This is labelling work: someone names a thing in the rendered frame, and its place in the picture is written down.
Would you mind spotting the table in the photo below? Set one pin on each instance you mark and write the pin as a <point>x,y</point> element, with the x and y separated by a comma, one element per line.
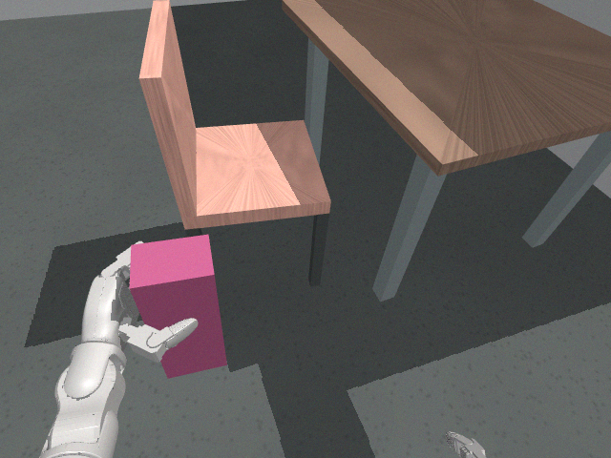
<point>464,83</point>

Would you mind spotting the left robot hand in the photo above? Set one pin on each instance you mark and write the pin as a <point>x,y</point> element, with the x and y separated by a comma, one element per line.
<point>110,315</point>

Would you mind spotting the chair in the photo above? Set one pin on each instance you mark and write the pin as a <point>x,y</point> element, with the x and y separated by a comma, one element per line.
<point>231,174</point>

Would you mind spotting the right robot hand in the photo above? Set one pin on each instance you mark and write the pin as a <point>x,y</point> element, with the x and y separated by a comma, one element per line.
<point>464,447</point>

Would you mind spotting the carton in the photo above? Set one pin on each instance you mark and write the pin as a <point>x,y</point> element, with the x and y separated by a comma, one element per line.
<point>173,280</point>

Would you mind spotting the left robot arm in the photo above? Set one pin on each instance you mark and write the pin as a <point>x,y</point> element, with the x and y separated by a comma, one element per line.
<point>88,394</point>

